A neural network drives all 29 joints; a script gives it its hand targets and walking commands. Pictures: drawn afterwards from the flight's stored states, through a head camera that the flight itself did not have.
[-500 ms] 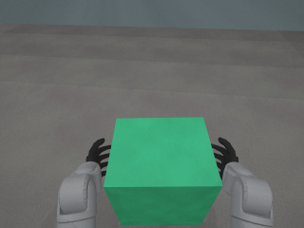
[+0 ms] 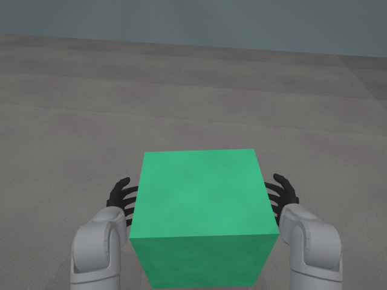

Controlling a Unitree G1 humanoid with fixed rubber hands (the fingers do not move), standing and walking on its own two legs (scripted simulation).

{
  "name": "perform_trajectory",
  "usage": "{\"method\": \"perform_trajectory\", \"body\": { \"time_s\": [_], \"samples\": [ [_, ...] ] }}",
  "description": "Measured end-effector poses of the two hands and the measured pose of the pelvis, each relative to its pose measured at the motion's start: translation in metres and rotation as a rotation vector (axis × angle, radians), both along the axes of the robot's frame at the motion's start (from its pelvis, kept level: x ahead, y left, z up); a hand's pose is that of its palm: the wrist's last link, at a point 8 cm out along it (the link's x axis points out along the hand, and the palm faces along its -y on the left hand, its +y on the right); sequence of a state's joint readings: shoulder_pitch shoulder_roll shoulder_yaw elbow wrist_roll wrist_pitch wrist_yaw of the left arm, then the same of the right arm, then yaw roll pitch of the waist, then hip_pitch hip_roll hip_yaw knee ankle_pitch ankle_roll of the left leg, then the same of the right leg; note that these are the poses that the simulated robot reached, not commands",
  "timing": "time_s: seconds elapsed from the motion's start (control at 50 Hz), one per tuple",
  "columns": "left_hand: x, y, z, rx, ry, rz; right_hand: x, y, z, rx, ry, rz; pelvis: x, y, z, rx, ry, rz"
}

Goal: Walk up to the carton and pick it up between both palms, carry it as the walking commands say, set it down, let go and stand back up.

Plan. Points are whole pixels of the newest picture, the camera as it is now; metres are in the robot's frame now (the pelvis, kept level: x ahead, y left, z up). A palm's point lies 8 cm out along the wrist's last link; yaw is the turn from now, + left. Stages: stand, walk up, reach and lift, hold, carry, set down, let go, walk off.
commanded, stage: carry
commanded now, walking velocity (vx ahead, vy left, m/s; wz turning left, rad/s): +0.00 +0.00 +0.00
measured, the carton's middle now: (201, 221) +0.29 +0.00 +0.01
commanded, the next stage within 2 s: none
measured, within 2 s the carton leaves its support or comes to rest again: neither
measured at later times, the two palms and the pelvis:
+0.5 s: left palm (111, 228) +0.23 +0.17 +0.07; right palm (284, 234) +0.23 -0.15 +0.07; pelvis -0.03 +0.02 -0.01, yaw +0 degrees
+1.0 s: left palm (103, 233) +0.23 +0.19 +0.04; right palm (271, 233) +0.24 -0.13 +0.06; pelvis -0.03 +0.03 +0.00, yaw -1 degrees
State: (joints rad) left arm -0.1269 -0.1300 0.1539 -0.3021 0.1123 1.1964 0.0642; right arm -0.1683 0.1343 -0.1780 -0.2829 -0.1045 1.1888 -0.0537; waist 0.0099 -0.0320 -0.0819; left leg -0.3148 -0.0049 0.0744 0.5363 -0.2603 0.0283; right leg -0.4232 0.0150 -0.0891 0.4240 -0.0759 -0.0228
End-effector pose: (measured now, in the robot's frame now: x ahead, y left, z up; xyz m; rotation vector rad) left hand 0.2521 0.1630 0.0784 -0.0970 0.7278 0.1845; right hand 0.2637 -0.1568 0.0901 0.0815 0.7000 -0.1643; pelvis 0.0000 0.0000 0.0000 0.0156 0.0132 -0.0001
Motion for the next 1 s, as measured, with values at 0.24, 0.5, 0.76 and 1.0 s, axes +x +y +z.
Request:
{"method": "perform_trajectory", "body": {
  "time_s": [0.24,0.5,0.76,1.0],
  "samples": [
    [-0.017,0.006,-0.011,0.031,0.008,-0.004,-0.017,0.006,-0.019,0.023,0.008,0.0,-0.019,0.007,-0.009,0.004,-0.018,0.018],
    [-0.018,0.008,-0.013,0.028,-0.006,-0.051,-0.033,0.008,-0.021,0.011,-0.007,-0.037,-0.035,0.019,-0.005,-0.026,0.001,0.004],
    [-0.017,0.006,-0.022,0.032,0.0,-0.054,-0.028,0.006,-0.025,-0.001,-0.001,-0.031,-0.032,0.016,-0.002,-0.025,0.023,-0.006],
    [-0.019,0.027,-0.034,0.024,-0.008,-0.042,-0.026,0.027,-0.032,-0.027,-0.01,-0.005,-0.033,0.033,-0.003,-0.032,0.017,-0.015]
  ]
}}
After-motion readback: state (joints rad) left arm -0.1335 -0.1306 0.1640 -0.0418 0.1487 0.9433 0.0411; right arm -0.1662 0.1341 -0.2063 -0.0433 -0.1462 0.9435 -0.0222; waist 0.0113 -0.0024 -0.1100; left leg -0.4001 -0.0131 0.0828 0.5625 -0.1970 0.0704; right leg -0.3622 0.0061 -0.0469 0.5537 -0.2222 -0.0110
